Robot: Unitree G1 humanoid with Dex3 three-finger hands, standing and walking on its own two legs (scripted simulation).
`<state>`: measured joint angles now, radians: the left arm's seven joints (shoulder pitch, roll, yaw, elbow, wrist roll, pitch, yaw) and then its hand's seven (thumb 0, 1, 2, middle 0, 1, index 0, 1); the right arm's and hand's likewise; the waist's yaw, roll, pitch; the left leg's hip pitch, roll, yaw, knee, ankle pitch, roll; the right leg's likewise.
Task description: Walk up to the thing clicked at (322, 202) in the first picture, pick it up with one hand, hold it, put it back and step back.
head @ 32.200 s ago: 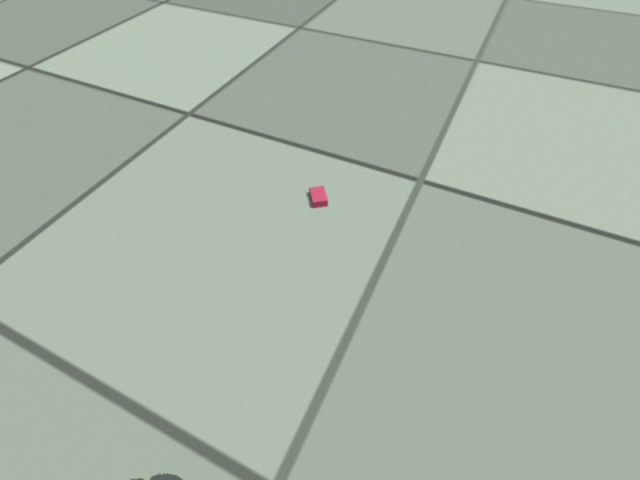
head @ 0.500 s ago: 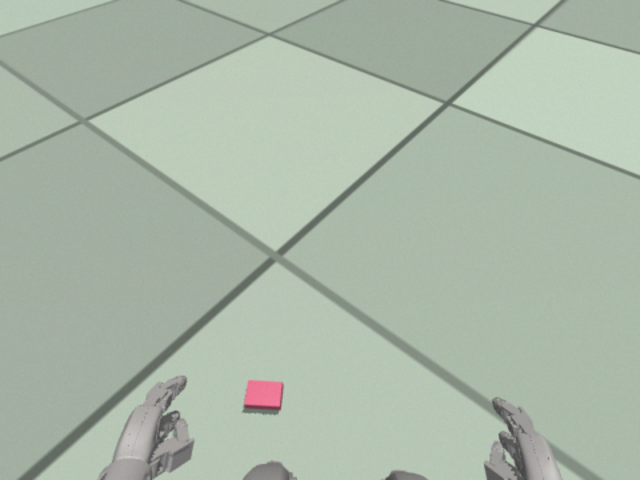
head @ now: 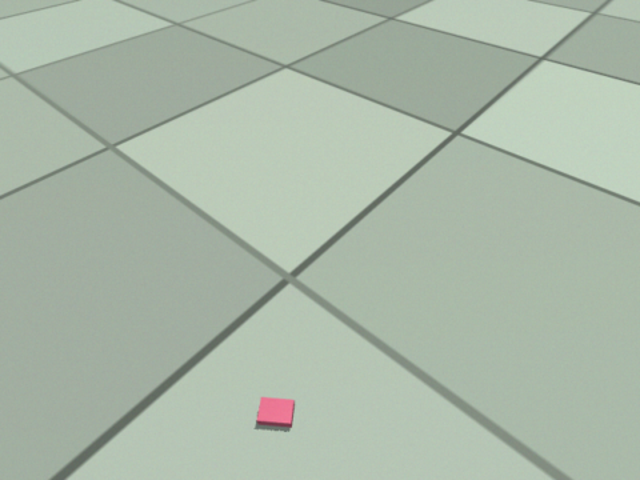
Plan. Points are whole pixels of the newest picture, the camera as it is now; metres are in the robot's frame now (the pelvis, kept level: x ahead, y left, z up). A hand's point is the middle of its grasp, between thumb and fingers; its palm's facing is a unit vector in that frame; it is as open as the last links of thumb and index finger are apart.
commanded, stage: stand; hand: left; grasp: from above
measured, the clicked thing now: (276, 412) +0.44 +0.18 -0.75
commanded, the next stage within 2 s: step back in 1.96 s
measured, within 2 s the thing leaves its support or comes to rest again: neither
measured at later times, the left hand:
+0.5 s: hand out of the picture +0.02 +0.23 -0.16, palm faces +0.01 -0.94 -0.33, open 7.4 cm
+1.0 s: hand out of the picture +0.04 +0.18 -0.16, palm faces +0.01 -0.97 -0.24, open 7.4 cm
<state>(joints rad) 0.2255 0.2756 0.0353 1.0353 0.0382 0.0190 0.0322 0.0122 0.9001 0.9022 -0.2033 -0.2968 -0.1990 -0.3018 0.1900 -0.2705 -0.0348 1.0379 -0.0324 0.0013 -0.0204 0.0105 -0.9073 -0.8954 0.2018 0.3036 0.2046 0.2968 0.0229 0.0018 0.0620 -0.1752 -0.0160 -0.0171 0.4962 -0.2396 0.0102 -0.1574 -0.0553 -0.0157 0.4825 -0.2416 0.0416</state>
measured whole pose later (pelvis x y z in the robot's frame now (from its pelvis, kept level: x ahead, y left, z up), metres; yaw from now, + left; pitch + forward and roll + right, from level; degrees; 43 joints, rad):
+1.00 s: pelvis +0.01 -0.02 +0.01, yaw -1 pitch -4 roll +0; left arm 0.18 0.19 0.01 1.19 0.02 0.01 0.02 0.01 0.90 0.90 -0.20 -0.30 -0.20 -0.30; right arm 0.19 -0.21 0.01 1.17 -0.01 0.01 -0.02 0.01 -0.91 -0.90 0.20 0.30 0.20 0.30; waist 0.00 0.02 0.05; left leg -0.10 0.01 -0.02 0.34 -0.18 -0.01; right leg -0.09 -0.03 -0.02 0.34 -0.19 0.02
